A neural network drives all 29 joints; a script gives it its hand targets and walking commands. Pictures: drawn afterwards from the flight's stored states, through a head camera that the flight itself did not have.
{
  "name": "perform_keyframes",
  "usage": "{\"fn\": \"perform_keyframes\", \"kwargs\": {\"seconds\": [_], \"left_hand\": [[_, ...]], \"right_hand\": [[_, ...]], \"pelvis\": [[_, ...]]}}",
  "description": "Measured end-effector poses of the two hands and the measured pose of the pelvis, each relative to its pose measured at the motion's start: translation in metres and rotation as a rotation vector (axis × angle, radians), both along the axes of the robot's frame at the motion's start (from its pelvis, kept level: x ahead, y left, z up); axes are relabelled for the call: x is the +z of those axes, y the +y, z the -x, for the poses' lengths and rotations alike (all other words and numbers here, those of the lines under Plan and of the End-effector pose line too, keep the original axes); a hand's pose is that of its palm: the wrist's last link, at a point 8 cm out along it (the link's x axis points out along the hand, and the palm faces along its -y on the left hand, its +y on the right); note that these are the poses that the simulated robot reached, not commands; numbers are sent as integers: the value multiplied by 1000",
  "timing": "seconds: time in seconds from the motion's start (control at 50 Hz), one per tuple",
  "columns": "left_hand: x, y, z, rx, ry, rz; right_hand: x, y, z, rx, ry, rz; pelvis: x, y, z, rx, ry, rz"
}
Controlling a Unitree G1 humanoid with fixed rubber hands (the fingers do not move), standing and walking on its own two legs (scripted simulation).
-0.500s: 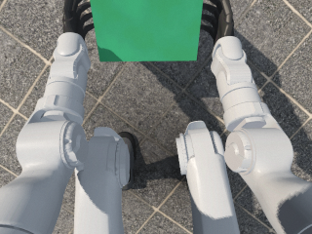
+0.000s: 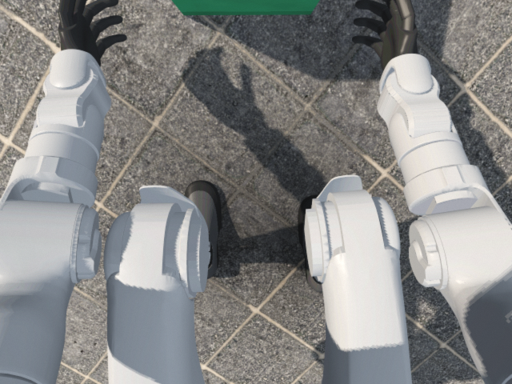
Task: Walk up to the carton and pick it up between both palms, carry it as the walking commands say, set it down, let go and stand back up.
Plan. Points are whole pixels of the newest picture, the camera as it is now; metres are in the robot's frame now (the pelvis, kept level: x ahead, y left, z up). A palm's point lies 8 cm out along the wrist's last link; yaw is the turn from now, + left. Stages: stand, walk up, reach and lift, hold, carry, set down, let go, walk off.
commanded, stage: set down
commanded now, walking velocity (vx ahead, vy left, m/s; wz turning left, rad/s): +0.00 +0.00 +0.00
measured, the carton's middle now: out of the picture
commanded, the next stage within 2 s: let go in 1.60 s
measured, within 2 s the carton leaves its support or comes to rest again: neither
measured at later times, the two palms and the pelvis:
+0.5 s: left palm (68, 35) +0.49 +0.20 -0.14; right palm (438, 22) +0.49 -0.18 -0.13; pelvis -0.01 +0.01 +0.03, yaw -1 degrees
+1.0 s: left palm out of the picture +0.49 +0.21 +0.01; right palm out of the picture +0.49 -0.19 +0.01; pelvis -0.01 +0.01 +0.14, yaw +0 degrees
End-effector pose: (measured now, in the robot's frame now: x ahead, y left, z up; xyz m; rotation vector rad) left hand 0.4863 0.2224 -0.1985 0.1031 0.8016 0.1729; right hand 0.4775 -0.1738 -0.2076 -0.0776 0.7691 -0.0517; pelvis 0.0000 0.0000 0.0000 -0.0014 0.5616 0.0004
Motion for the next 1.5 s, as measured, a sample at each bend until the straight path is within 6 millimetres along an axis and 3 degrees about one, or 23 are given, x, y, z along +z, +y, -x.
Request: {"fn": "perform_keyframes", "kwargs": {"seconds": [0.18, 0.32, 0.4, 0.58, 0.82, 1.5], "left_hand": [[5, 8, 1, 6, -30, 14], [27, -5, -17, 1, -114, 64], [41, -13, -16, -9, -128, 75], [82, -21, 1, -14, -122, 68], [153, -21, -12, -13, -150, 47], [350, -9, -10, -37, -137, 44]], "right_hand": [[5, -4, -9, -23, -17, 15], [33, -3, -19, -39, -68, 34], [53, -5, -18, -55, -75, 38], [102, -9, -14, -80, -91, 22], [167, -18, -16, -86, -112, 16], [368, -24, -17, -50, -105, 31]], "pelvis": [[-5, 3, 10, 3, -65, 1], [1, 5, 10, 12, -79, 17], [13, 6, 9, 13, -86, 30], [51, 8, 8, 11, -92, 38], [99, 7, 11, 5, -100, 21], [270, 9, 2, 14, -175, 23]]}}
